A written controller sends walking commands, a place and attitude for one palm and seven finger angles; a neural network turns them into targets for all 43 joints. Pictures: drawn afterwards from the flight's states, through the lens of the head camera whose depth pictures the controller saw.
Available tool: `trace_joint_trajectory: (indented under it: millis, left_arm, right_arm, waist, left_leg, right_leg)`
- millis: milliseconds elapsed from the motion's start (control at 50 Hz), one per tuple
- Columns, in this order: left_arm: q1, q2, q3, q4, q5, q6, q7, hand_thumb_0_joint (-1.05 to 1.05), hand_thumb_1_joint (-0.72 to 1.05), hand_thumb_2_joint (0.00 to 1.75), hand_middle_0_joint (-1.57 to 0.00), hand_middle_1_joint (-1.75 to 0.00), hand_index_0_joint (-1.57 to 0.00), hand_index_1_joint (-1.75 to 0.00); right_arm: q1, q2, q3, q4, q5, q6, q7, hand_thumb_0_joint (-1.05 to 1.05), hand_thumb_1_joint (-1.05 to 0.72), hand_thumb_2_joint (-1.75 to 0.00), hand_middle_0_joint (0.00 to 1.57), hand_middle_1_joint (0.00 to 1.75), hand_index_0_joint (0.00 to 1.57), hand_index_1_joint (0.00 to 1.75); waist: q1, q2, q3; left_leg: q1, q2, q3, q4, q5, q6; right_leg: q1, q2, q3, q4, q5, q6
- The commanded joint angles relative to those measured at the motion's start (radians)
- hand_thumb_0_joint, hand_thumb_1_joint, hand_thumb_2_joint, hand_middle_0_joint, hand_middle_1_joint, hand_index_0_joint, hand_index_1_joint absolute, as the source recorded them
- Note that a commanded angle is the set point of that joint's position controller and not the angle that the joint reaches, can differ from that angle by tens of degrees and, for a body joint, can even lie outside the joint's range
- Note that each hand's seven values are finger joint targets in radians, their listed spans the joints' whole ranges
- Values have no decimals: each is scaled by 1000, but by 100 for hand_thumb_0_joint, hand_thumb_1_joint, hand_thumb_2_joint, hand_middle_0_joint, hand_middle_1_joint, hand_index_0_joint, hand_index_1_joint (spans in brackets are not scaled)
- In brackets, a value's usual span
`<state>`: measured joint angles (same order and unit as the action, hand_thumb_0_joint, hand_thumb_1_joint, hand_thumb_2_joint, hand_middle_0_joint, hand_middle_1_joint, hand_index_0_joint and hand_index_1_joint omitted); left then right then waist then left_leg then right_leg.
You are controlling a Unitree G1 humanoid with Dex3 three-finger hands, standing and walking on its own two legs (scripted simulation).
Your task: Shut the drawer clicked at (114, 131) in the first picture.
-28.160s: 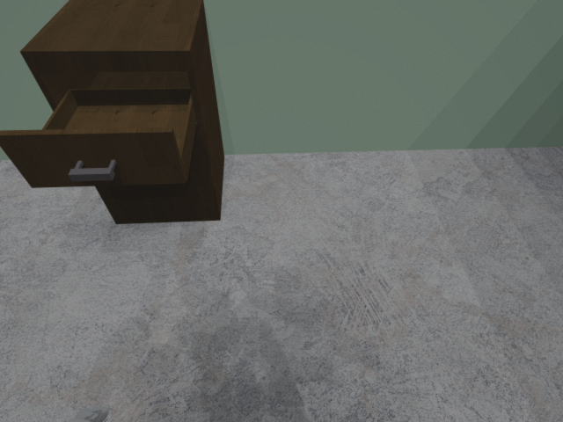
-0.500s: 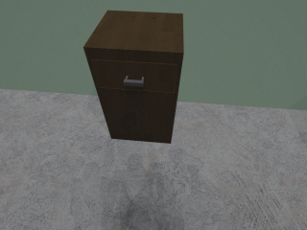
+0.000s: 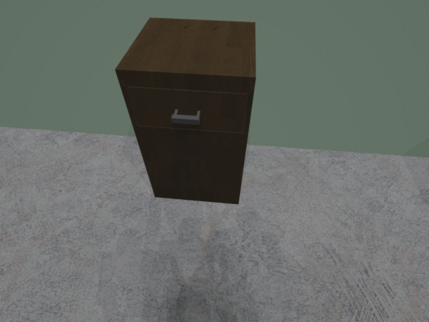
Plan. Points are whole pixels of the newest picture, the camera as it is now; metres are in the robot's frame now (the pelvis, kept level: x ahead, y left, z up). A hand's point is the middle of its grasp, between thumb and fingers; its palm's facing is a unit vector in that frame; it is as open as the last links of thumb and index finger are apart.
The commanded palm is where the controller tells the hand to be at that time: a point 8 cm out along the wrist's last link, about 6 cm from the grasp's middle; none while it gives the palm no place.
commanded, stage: stand and wait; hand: left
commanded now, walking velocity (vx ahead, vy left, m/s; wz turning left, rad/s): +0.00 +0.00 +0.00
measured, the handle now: (186, 116) +0.81 +0.15 -0.14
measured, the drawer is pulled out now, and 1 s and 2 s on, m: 0.00 0.00 0.00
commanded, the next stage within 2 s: none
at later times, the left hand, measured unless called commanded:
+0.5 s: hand out of the picture +0.00 +0.18 -0.17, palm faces +0.03 -0.98 -0.22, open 7.4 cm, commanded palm none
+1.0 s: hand out of the picture +0.01 +0.19 -0.17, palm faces +0.03 -0.97 -0.23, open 7.4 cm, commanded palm none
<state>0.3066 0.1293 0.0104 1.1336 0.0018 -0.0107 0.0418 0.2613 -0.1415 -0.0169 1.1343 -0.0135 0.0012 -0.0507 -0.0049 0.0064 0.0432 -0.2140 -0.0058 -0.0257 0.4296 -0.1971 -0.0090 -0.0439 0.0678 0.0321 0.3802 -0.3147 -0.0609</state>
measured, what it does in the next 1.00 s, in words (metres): stands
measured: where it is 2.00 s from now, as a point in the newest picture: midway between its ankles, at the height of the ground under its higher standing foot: outside the picture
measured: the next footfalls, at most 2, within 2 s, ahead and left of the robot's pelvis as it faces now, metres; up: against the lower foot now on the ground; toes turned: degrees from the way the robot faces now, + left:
none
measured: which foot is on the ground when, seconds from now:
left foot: down 0.00-1.00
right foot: down 0.00-1.00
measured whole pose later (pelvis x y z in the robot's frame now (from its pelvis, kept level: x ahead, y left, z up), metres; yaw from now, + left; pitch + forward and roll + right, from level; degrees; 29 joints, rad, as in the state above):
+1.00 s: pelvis +0.00 +0.00 +0.00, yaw +0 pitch -1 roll +0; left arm 0.25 0.18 0.02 1.13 0.00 -0.01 0.03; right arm 0.22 -0.18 -0.01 1.13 -0.01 0.00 -0.05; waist -0.01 0.01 0.05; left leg -0.20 -0.01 -0.02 0.40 -0.18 -0.01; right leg -0.03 0.07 0.03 0.36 -0.30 -0.06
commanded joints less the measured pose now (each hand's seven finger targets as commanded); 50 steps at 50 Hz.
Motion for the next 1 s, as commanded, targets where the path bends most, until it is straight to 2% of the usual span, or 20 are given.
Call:
trace_joint_trajectory:
  millis: [0, 120, 180, 260, 440, 500, 640, 760, 800, 840, 920, 980]
  left_arm:
    - [71, 114, 21, -17, 2, -13, 8, 0, 90, 90, -20, -30, -20, -30]
    - [66, 125, 25, -25, 3, -13, 9, 0, 90, 90, -20, -30, -20, -30]
    - [54, 128, 25, -27, 2, -13, 7, 0, 90, 90, -20, -30, -20, -30]
    - [46, 130, 25, -28, 2, -11, 5, 0, 90, 90, -20, -30, -20, -30]
    - [39, 145, 25, -28, 2, -14, 5, 0, 90, 90, -20, -30, -20, -30]
    - [33, 146, 26, -29, 1, -13, 4, 0, 90, 90, -20, -30, -20, -30]
    - [26, 150, 25, -24, 2, -13, 1, 0, 90, 90, -20, -30, -20, -30]
    - [22, 157, 26, -25, 3, -14, 0, 0, 90, 90, -20, -30, -20, -30]
    - [14, 163, 27, -25, 3, -14, 0, 0, 90, 90, -20, -30, -20, -30]
    - [17, 163, 27, -26, 3, -14, 0, 0, 90, 90, -20, -30, -20, -30]
    - [11, 179, 31, -32, 5, -17, 1, 0, 90, 90, -20, -30, -20, -30]
    - [-3, 182, 31, -32, 3, -16, 0, 0, 90, 90, -20, -30, -20, -30]
  right_arm:
    - [68, -102, -15, -14, -1, -12, -4, 0, -90, -90, 20, 30, 20, 30]
    - [60, -111, -17, -22, 0, -11, -5, 0, -90, -90, 20, 30, 20, 30]
    - [63, -114, -15, -19, -1, -13, -4, 0, -90, -90, 20, 30, 20, 30]
    - [56, -117, -13, -19, -2, -12, -3, 0, -90, -90, 20, 30, 20, 30]
    - [48, -129, -16, -18, 0, -10, -2, 0, -90, -90, 20, 30, 20, 30]
    - [43, -135, -16, -17, -1, -11, -2, 0, -90, -90, 20, 30, 20, 30]
    - [37, -142, -17, -18, -1, -12, -2, 0, -90, -90, 20, 30, 20, 30]
    - [24, -150, -17, -19, -2, -15, -2, 0, -90, -90, 20, 30, 20, 30]
    - [22, -157, -17, -20, -1, -16, -3, 0, -90, -90, 20, 30, 20, 30]
    - [15, -155, -17, -22, 0, -16, -3, 0, -90, -90, 20, 30, 20, 30]
    - [7, -168, -21, -27, 1, -17, -3, 0, -90, -90, 20, 30, 20, 30]
    - [2, -171, -20, -26, -1, -16, -2, 0, -90, -90, 20, 30, 20, 30]
  waist:
    - [-4, -1, 30]
    - [-1, -22, 24]
    - [-4, -5, 18]
    - [-1, -2, 46]
    - [-3, -28, 32]
    - [-4, -2, 37]
    - [-5, -9, 28]
    - [-2, 7, 16]
    - [-4, -11, 9]
    - [-2, -1, 13]
    - [-2, -17, -9]
    - [-4, -9, 8]
  left_leg:
    - [86, 88, -50, -27, 211, 44]
    - [88, 87, -45, -17, 224, 43]
    - [92, 90, -49, -29, 226, 43]
    - [80, 89, -54, -37, 207, 43]
    - [92, 89, -53, -34, 200, 42]
    - [88, 90, -54, -41, 192, 40]
    - [97, 93, -64, -45, 195, 42]
    - [104, 96, -64, -46, 214, 44]
    - [108, 98, -68, -48, 224, 44]
    - [110, 97, -66, -46, 224, 44]
    - [117, 96, -61, -37, 249, 43]
    - [109, 97, -63, -50, 229, 41]
  right_leg:
    - [-122, -146, 84, -72, 304, 14]
    - [-110, -148, 82, -73, 349, 24]
    - [-106, -147, 83, -72, 325, 16]
    - [-121, -145, 82, -83, 282, 14]
    - [-117, -148, 83, -89, 299, 20]
    - [-119, -146, 86, -90, 273, 15]
    - [-123, -146, 82, -90, 246, 11]
    - [-117, -150, 83, -89, 265, 10]
    - [-110, -147, 81, -85, 274, 10]
    - [-115, -151, 82, -87, 277, 11]
    - [-96, -154, 85, -84, 341, 18]
    - [-101, -154, 81, -89, 311, 15]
